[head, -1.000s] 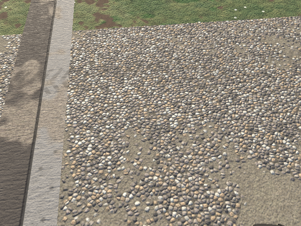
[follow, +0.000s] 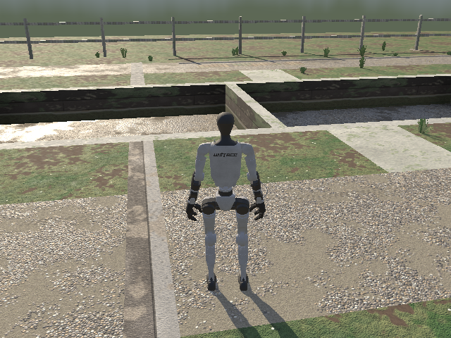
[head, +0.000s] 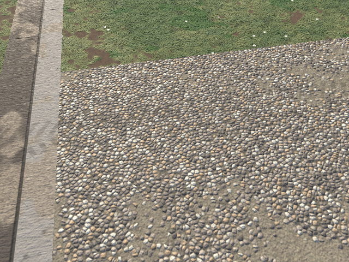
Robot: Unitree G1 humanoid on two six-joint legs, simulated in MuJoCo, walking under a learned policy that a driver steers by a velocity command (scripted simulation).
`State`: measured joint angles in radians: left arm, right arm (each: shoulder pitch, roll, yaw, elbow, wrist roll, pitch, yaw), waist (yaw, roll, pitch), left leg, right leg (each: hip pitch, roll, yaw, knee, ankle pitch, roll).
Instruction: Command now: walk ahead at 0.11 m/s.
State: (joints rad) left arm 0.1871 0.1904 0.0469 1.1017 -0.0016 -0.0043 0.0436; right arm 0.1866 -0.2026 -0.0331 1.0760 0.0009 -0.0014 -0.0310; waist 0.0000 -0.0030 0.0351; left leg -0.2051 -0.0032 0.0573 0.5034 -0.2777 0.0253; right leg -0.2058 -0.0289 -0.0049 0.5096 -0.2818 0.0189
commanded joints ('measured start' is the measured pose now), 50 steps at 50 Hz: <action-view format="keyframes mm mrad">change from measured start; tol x32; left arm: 1 54 99 20 -7 -11 -1 4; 50 266 169 32 0 -22 -93 -14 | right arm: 1 60 -133 -31 -8 14 -1 -6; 50 -214 -64 -33 -104 26 -109 42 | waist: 1 -8 41 12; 12 65 85 23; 15 106 -335 -88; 33 41 114 -75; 50 53 -152 152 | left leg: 1 -23 55 -82 -126 -300 69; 6 3 383 -555 -366 -516 252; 10 -23 265 -304 -313 -252 154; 13 -177 128 -107 -61 44 87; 17 -513 27 -111 741 -318 -26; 32 176 136 -129 -7 554 77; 40 76 80 -102 12 494 63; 45 -113 32 -88 40 -276 83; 50 -511 34 0 297 -148 69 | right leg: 1 -77 37 -47 -5 -201 -54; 8 -405 -69 25 373 -253 -116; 13 147 51 -99 -27 103 -73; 16 258 -400 557 -231 402 -342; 25 55 -161 46 -168 813 -193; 45 -74 -42 52 -108 -367 -145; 50 212 -341 382 -188 70 -281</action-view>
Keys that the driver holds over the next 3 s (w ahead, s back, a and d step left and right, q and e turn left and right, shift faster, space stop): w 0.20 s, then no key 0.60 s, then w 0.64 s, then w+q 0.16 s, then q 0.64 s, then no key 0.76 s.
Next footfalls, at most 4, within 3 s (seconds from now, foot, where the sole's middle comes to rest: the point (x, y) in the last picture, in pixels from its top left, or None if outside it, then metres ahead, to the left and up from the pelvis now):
0.28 right None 0.10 -0.15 -0.77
0.60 left None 0.26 0.07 -0.77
1.60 right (226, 234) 0.62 -0.17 -0.77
2.10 left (162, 227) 0.65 0.08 -0.77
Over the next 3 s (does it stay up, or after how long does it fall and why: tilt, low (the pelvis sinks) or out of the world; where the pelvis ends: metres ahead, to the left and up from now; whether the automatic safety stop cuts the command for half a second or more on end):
stays up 0.65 -0.05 0.00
